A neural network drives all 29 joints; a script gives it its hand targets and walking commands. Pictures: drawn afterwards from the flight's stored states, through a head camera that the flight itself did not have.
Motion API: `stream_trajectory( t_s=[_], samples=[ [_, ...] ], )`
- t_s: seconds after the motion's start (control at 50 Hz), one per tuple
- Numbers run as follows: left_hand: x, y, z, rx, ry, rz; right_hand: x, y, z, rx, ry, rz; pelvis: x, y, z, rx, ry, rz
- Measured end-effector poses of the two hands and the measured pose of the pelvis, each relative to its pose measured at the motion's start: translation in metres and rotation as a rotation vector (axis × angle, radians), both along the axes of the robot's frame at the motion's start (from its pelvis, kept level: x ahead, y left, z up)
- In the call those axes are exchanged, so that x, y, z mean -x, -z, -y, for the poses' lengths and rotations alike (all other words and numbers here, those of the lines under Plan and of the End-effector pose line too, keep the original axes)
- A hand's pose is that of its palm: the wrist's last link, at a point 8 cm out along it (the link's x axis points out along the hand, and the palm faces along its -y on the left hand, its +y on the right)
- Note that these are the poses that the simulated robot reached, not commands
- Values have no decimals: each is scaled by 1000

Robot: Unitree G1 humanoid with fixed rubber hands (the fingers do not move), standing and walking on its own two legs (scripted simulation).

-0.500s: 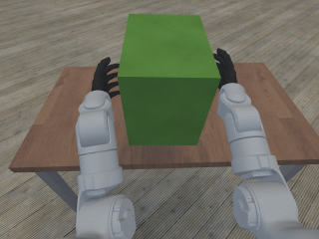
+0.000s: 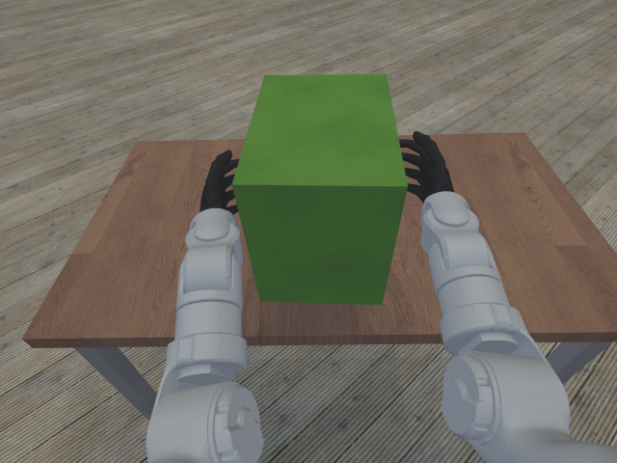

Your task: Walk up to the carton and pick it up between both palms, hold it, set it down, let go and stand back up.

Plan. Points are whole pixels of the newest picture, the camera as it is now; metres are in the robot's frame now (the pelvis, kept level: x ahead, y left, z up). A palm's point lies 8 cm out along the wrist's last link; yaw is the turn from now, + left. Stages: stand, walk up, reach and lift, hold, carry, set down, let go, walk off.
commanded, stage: set down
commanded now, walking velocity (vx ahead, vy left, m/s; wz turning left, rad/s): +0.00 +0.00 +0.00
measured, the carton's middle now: (322, 188) +0.49 -0.03 +0.11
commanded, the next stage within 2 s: none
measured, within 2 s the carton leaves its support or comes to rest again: rests again in 1.46 s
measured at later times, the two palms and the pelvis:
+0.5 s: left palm (229, 218) +0.42 +0.10 +0.13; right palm (434, 197) +0.42 -0.17 +0.14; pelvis +0.00 -0.01 +0.00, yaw +0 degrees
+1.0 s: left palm (218, 224) +0.44 +0.13 +0.10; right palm (408, 200) +0.45 -0.15 +0.11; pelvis +0.01 +0.00 +0.00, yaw +1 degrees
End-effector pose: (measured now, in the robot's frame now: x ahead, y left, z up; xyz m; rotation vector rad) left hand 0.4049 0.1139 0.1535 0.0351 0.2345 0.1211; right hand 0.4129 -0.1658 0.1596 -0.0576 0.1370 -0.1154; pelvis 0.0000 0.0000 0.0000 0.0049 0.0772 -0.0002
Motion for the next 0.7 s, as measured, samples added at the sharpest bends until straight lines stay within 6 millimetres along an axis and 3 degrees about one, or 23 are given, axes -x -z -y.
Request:
stream_trajectory(
  t_s=[0.16,0.4,0.6,0.7],
  samples=[
    [-9,1,6,18,2,8,-9,-10,5,13,-2,2,-8,0,7,-2,14,15],
    [-7,26,5,32,-20,-53,-8,27,5,-1,-5,-83,-2,0,11,-1,12,-22],
    [-20,19,11,45,9,1,-15,8,11,28,15,-40,-1,1,12,-1,4,-83],
    [-26,22,8,39,22,-20,-20,8,10,19,0,-64,-6,1,10,-1,9,-101]
  ],
)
